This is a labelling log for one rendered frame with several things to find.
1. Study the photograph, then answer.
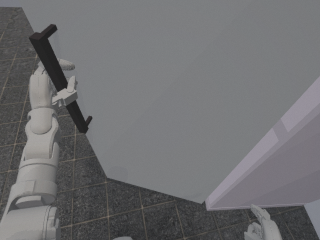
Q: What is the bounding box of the robot left upper arm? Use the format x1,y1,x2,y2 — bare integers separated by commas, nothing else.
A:
0,205,61,240

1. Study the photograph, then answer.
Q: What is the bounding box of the robot left hand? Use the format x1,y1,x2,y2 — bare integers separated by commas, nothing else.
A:
29,58,78,111

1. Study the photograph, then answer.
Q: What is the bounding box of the fridge door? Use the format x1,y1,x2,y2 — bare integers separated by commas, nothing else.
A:
18,0,320,204

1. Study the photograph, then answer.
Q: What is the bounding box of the handle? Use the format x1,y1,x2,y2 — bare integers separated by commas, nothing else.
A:
29,24,92,134

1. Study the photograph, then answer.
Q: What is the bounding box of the robot right hand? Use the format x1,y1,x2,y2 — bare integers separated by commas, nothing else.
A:
244,204,282,240

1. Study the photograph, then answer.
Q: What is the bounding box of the robot left forearm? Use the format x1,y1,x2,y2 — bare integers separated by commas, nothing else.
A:
0,107,62,231

